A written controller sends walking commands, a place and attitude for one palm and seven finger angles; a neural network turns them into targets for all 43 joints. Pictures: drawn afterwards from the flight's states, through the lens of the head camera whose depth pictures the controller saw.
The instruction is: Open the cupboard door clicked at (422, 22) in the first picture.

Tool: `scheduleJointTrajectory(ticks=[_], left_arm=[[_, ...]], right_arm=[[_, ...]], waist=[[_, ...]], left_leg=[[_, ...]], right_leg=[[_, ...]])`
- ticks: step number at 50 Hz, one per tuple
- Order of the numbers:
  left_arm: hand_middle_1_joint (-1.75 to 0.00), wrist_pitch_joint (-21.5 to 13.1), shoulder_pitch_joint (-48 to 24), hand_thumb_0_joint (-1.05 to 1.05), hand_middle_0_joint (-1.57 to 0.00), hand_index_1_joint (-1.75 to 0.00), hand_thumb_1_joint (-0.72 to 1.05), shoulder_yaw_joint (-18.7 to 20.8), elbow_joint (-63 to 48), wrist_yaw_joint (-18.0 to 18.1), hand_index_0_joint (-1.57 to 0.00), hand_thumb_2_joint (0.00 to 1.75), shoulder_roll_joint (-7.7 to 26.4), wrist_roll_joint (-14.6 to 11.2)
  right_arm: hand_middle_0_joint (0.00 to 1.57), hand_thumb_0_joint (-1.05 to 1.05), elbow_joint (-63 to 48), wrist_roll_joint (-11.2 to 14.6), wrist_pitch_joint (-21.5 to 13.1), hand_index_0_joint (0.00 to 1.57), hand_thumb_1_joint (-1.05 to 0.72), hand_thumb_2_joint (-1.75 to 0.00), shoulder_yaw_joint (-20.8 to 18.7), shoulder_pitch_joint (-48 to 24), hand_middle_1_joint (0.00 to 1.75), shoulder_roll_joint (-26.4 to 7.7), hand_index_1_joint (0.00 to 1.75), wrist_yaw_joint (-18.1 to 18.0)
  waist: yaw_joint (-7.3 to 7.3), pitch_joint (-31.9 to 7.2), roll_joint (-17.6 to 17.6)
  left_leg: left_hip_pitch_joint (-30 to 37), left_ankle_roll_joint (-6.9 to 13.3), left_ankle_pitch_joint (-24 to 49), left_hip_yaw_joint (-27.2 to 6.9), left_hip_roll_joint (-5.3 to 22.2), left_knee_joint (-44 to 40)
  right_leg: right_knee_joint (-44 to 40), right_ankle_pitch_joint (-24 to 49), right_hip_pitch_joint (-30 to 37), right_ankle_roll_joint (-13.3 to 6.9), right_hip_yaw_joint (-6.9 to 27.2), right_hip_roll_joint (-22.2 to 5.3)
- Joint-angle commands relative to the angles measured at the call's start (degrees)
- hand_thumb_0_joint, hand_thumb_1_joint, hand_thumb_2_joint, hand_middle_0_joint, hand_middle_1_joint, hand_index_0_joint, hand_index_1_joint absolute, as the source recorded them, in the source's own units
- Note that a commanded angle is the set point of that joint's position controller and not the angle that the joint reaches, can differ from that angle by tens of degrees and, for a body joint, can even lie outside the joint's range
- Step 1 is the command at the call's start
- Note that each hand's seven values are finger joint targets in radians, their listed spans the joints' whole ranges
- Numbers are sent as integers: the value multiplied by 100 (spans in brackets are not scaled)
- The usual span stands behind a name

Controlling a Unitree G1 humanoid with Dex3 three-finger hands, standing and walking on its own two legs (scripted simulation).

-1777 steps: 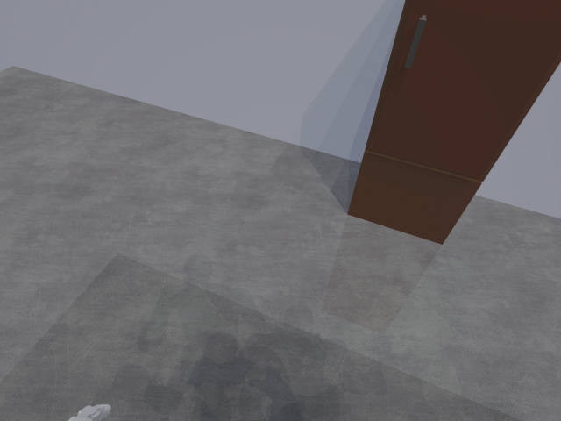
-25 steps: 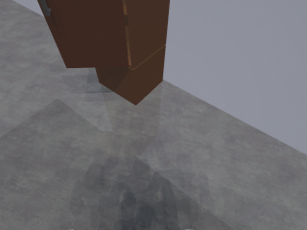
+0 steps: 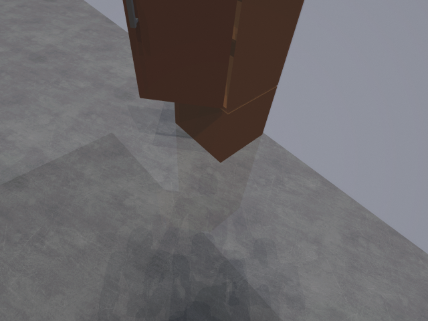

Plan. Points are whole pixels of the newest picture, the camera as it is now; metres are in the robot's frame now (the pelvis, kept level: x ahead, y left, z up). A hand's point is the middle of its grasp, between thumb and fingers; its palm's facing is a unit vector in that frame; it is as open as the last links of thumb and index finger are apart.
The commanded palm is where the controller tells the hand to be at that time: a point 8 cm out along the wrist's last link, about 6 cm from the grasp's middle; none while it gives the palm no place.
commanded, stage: take the last steps up to it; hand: left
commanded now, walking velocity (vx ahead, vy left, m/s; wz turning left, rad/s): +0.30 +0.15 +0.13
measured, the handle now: (132, 5) +1.05 +0.39 +0.09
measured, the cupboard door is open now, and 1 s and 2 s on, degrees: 42 42 42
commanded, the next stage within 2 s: come to a stop and stand still in 1.10 s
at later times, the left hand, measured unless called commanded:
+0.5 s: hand (126, 275) +0.22 +0.21 -0.15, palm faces +0.14 -0.97 -0.19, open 7.3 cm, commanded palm none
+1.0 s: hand (103, 192) +0.43 +0.33 -0.15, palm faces +0.07 -0.98 -0.18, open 7.4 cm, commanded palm none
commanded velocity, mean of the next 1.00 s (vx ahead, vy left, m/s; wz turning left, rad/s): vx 0.29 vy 0.13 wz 0.00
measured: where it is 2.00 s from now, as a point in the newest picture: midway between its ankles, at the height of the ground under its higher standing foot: (179, 260)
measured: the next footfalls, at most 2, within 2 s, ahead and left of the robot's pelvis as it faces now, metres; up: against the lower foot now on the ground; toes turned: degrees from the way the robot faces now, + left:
right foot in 0.34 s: +0.22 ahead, -0.10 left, +0.00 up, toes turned -6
left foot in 0.68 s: +0.32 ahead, +0.22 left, +0.00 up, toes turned +12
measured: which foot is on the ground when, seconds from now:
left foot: down 0.00-0.34, up 0.36-0.66, down 0.68-1.00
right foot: up 0.00-0.32, down 0.34-0.70, up 0.72-1.00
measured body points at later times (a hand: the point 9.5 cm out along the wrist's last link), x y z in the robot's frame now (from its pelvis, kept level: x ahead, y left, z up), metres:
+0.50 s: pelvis +0.16 +0.02 +0.01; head +0.18 +0.03 +0.46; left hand +0.22 +0.26 -0.14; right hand +0.15 -0.21 -0.15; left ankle +0.12 +0.14 -0.66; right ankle +0.18 -0.10 -0.73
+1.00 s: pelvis +0.35 +0.14 +0.01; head +0.38 +0.15 +0.46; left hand +0.42 +0.38 -0.13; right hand +0.34 -0.08 -0.14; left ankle +0.29 +0.21 -0.73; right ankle +0.42 +0.03 -0.68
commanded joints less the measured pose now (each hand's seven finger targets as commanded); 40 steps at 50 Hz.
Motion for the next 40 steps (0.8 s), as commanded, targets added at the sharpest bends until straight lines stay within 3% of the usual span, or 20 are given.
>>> scheduleJointTrajectory(ticks=[1, 3, 6, 12, 14, 15, 16, 17, 18, 19, 21, 25, 29, 31, 33, 34, 35, 36, 38, 40], left_arm=[[-30, -241, -1184, 0, -20, -30, 90, 36, -891, -42, -20, 90, 317, 23], [-30, -209, -837, 0, -20, -30, 90, 3, -729, -99, -20, 90, 247, 32], [-30, -203, -874, 0, -20, -30, 90, -41, -710, -83, -20, 90, 201, 6], [-30, -247, -1270, 0, -20, -30, 90, -62, -871, -54, -20, 90, 148, 8], [-30, -292, -847, 0, -20, -30, 90, -6, -735, -41, -20, 90, 231, 20], [-30, -335, -367, 0, -20, -30, 90, 61, -586, -23, -20, 90, 373, 30], [-30, -416, 432, 0, -20, -30, 90, 168, -389, 14, -20, 90, 797, 60], [-30, -427, 985, 0, -20, -30, 90, 303, -250, 60, -20, 90, 1331, 41], [-30, -376, 839, 0, -20, -30, 90, 297, -295, 127, -20, 90, 1270, -36], [-30, -356, 350, 0, -20, -30, 90, 266, -452, 158, -20, 90, 1135, -42], [-30, -398, -316, 0, -20, -30, 90, 87, -565, 176, -20, 90, 540, -11], [-30, -539, -438, 0, -20, -30, 90, 95, -494, 116, -20, 90, 508, 7], [-30, -556, -180, 0, -20, -30, 90, 176, -286, 58, -20, 90, 728, 44], [-30, -505, -250, 0, -20, -30, 90, 194, -231, 35, -20, 90, 804, 34], [-30, -421, -248, 0, -20, -30, 90, 172, -222, -5, -20, 90, 670, 28], [-30, -379, -260, 0, -20, -30, 90, 120, -313, -27, -20, 90, 419, 17], [-30, -372, -472, 0, -20, -30, 90, 37, -559, -14, -20, 90, 78, -4], [-30, -390, -857, 0, -20, -30, 90, 16, -711, -15, -20, 90, 91, 11], [-30, -412, -1019, 0, -20, -30, 90, -1, -597, -19, -20, 90, 91, 15], [-30, -352, -810, 0, -20, -30, 90, -10, -446, -55, -20, 90, 30, 20]], right_arm=[[20, 0, 8, -1, -80, 20, -90, -90, -131, 976, 30, -935, 30, -214], [20, 0, 16, 5, -172, 20, -90, -90, -63, 759, 30, -798, 30, -221], [20, 0, 196, 30, -235, 20, -90, -90, -38, 995, 30, -771, 30, -221], [20, 0, 483, 8, -196, 20, -90, -90, -25, 1253, 30, -707, 30, -175], [20, 0, 548, 14, -174, 20, -90, -90, 0, 1188, 30, -638, 30, -177], [20, 0, 547, 52, -179, 20, -90, -90, 17, 1159, 30, -571, 30, -178], [20, 0, 491, 123, -213, 20, -90, -90, 27, 1168, 30, -457, 30, -142], [20, 0, 311, 132, -213, 20, -90, -90, 23, 1271, 30, -286, 30, -128], [20, 0, 247, 57, -138, 20, -90, -90, -32, 1008, 30, -555, 30, -116], [20, 0, 227, 59, -106, 20, -90, -90, -61, 840, 30, -455, 30, -91], [20, 0, 245, 11, 19, 20, -90, -90, -51, 561, 30, -245, 30, -38], [20, 0, 311, 8, 89, 20, -90, -90, -19, 898, 30, 103, 30, 96], [20, 0, 119, 26, -53, 20, -90, -90, -25, 508, 30, 148, 30, 152], [20, 0, 123, 26, -112, 20, -90, -90, -46, 659, 30, 1, 30, 139], [20, 0, 233, 18, -161, 20, -90, -90, -130, 1196, 30, -372, 30, 77], [20, 0, 347, -38, -191, 20, -90, -90, -255, 1803, 30, -876, 30, 6], [20, 0, 433, -76, -180, 20, -90, -90, -351, 2377, 30, -1348, 30, -93], [20, 0, 447, -53, -137, 20, -90, -90, -337, 2392, 30, -1333, 30, -168], [20, 0, 333, -19, -245, 20, -90, -90, -142, 1725, 30, -792, 30, -216], [20, 0, 297, -24, -328, 20, -90, -90, -43, 1339, 30, -551, 30, -244]], waist=[[-468, 317, 1311], [-236, 255, 1098], [-212, 53, 926], [-226, 264, 844], [2, 230, 693], [245, 104, 377], [564, -399, -410], [623, -723, -1666], [532, -355, -829], [353, 82, -407], [11, 664, -578], [-254, 115, -222], [-35, -43, -220], [-154, -92, -218], [-415, -215, 371], [-699, -418, 1519], [-916, -561, 2583], [-926, -412, 1914], [-628, -122, 1480], [-356, 39, 1102]], left_leg=[[755, 949, -817, -2408, 1783, -2229], [750, 841, -16, -1834, 1503, -2262], [1013, 904, 1087, -1375, 1348, -2151], [804, 879, 1274, -1202, 1258, -1964], [505, 657, 1255, -983, 1040, -1406], [6, 470, 1256, -813, 759, -650], [-846, 172, 751, -350, 285, 672], [-1961, -134, -1636, -92, -302, 2379], [-2198, -152, -1781, -642, 120, 3332], [-2286, -166, -1388, -824, 421, 3537], [-1984, -270, -585, -884, 709, 3442], [-1019, -470, 198, -328, 710, 1911], [-584, -497, 310, 22, 450, 376], [15, -482, 480, 220, 301, -243], [1202, -435, 113, 212, 233, -636], [1874, -94, -382, -975, 1080, -1063], [2144, 500, -1021, -2572, 2124, -1925], [2067, 826, -962, -2739, 2377, -2074], [1406, 807, 230, -2185, 2092, -1940], [1137, 615, 1324, -1340, 1809, -2030]], right_leg=[[1907, 345, -2294, -171, 420, -72], [1415, 776, -1964, -127, 287, -35], [567, 1030, -1677, -76, 164, 54], [-943, 1245, -762, -99, -137, 377], [-1592, 1570, 109, -170, -240, 514], [-2046, 1732, 1103, -250, -95, 474], [-2500, 1382, 2440, -596, 1049, -449], [-3414, 1329, 3199, -1284, 3206, -2055], [-3851, 722, 2528, -1553, 3482, -2381], [-4071, -509, 1638, -1533, 3159, -2209], [-4289, -318, 178, -1120, 2148, -1689], [-4253, 951, -100, -809, 545, -1085], [-3894, 1200, 308, -834, 382, -986], [-3586, 929, 177, -726, 298, -899], [-2633, 522, -541, -517, 0, -506], [-1169, 194, -1288, -286, -487, 34], [621, -684, -2105, -134, -623, 610], [1619, -459, -2511, -287, -3, 415], [2274, 369, -2651, -362, 341, 53], [1969, 946, -2317, -293, 373, -36]])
